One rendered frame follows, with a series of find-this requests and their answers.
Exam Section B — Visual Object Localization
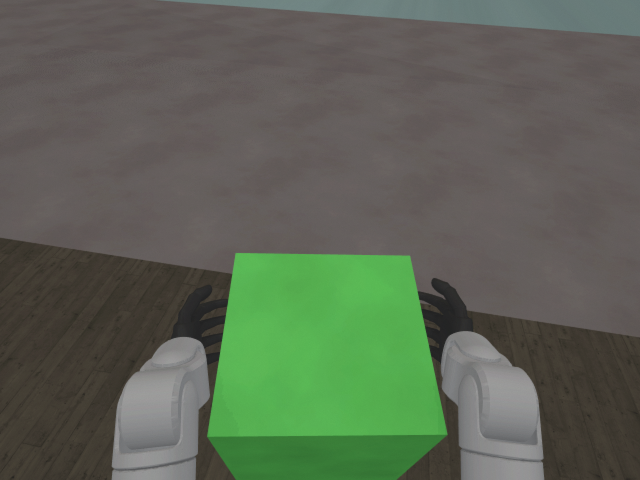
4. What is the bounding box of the left robot forearm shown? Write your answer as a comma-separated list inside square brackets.
[112, 337, 210, 480]

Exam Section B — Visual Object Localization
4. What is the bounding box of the right robot forearm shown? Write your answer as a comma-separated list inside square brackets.
[441, 331, 544, 480]

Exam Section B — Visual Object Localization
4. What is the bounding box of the carton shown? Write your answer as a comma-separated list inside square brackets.
[207, 253, 448, 480]

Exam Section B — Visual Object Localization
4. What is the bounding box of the robot left hand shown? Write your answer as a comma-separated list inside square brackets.
[170, 285, 228, 365]

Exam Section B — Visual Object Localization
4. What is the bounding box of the robot right hand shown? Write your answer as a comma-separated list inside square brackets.
[418, 278, 473, 364]

